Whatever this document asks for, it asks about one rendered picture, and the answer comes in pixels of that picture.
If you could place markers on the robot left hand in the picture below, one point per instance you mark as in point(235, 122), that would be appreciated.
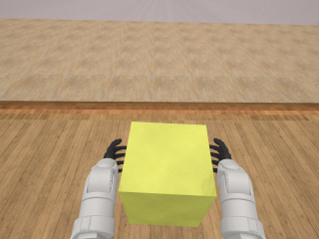
point(111, 152)

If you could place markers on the carton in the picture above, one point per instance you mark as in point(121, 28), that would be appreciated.
point(167, 177)

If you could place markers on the robot right hand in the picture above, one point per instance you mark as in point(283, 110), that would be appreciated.
point(223, 152)

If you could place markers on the robot left forearm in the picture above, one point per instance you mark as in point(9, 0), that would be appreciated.
point(96, 216)

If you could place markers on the robot right forearm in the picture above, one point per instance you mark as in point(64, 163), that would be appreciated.
point(238, 206)

